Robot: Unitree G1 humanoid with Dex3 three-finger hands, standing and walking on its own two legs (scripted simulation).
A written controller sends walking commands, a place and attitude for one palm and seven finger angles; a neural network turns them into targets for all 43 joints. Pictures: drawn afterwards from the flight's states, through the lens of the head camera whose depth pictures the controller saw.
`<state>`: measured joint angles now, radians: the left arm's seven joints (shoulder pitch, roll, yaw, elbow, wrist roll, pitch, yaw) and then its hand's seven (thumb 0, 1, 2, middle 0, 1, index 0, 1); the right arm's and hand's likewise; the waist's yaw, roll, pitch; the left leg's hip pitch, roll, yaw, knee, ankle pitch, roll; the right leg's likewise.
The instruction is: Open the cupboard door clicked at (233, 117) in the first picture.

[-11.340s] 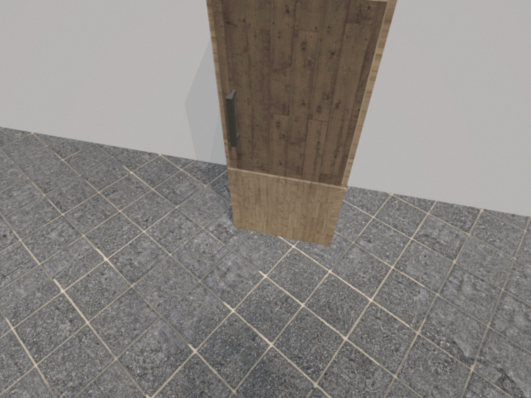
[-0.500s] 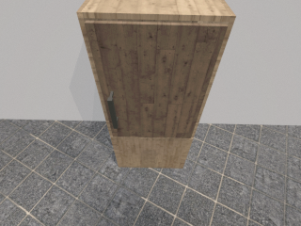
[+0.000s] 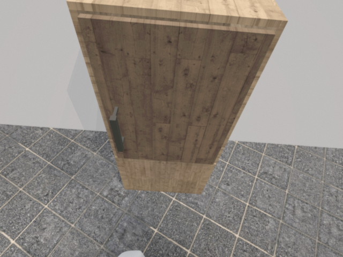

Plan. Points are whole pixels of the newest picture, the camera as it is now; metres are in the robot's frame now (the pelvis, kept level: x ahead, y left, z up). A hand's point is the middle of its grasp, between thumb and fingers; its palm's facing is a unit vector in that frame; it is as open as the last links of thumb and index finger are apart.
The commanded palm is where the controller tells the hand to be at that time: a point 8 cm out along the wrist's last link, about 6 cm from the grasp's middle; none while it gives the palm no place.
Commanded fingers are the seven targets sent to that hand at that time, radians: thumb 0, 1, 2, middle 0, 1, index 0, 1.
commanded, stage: come to a stop and stand still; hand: left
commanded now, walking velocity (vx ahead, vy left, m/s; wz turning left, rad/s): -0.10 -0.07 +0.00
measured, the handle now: (118, 130) +0.48 +0.22 -0.10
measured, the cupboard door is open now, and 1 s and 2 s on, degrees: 0 0 0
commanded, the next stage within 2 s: none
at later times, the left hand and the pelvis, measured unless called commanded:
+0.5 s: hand out of the picture -0.02 +0.16 -0.17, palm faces +0.08 -0.97 -0.22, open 7.3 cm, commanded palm none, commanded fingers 0.00 0.90 0.90 -0.20 -0.30 -0.20 -0.30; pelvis -0.08 -0.03 -0.01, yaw +2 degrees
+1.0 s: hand out of the picture -0.13 +0.22 -0.18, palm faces +0.09 -0.96 -0.25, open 7.3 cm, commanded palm none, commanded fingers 0.00 0.90 0.90 -0.20 -0.30 -0.20 -0.30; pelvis -0.15 +0.00 +0.00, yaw +4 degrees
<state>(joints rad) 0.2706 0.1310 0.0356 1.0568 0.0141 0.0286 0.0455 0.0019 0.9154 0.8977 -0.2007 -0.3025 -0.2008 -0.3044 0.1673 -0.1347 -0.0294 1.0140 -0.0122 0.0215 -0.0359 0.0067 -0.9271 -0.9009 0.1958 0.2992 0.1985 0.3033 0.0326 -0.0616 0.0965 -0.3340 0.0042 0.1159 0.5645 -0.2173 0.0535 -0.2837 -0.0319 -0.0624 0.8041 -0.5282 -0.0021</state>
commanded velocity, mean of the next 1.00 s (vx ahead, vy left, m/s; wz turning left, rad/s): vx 0.00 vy -0.01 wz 0.00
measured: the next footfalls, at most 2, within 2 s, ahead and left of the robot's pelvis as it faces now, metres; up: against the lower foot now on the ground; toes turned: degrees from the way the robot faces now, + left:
right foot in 0.22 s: -0.03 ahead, -0.14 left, +0.00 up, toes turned -1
left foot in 0.42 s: +0.03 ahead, +0.07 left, +0.00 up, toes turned +5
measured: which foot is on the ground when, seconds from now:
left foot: down 0.00-0.24, up 0.26-0.40, down 0.42-1.00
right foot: up 0.00-0.20, down 0.22-0.96, up 0.98-1.00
